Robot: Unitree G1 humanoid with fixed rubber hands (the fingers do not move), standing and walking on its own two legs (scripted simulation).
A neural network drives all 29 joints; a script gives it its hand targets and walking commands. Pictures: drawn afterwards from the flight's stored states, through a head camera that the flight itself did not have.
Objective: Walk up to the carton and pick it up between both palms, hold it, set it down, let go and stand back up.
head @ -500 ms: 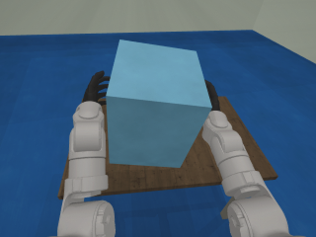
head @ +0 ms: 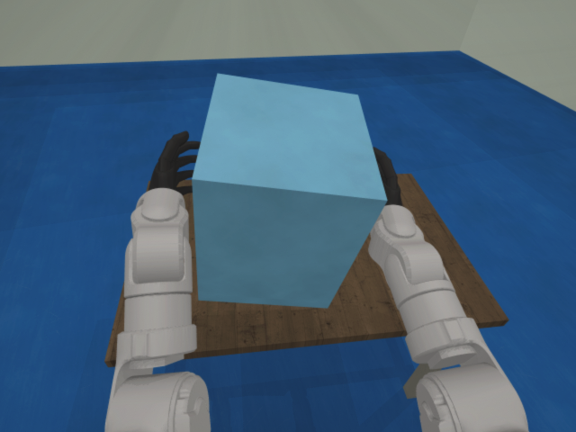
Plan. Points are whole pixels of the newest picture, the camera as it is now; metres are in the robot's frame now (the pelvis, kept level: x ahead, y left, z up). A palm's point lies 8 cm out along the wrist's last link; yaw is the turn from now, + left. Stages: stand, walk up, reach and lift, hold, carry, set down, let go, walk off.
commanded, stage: hold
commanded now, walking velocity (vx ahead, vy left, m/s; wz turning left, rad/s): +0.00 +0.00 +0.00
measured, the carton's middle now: (276, 199) +0.39 +0.01 +0.15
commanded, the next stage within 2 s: none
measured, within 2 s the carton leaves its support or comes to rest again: neither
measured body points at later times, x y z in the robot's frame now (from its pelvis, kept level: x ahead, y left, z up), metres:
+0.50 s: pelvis -0.01 +0.00 +0.00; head -0.05 +0.03 +0.45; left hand +0.37 +0.15 +0.19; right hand +0.37 -0.14 +0.17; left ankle +0.03 +0.11 -0.75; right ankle +0.00 -0.11 -0.75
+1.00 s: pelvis +0.00 +0.00 +0.00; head -0.05 +0.03 +0.45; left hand +0.37 +0.15 +0.19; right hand +0.37 -0.14 +0.17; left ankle +0.03 +0.11 -0.75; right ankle +0.00 -0.11 -0.75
